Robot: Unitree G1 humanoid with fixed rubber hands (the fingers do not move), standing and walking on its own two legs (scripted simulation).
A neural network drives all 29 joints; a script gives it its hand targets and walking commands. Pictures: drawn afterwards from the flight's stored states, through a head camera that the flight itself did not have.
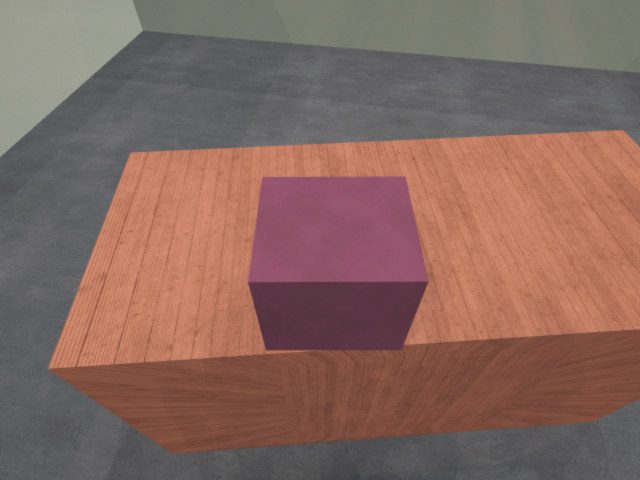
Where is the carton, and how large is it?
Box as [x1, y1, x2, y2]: [248, 176, 428, 349]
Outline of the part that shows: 405,176 262,177 248,283 266,349 401,349 428,281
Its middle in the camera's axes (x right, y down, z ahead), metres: +0.03 +0.04 +0.60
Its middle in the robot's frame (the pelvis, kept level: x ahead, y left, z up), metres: +0.41 -0.01 -0.02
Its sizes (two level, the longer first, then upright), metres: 0.218 0.190 0.200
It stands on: a pedestal, 0.66 m high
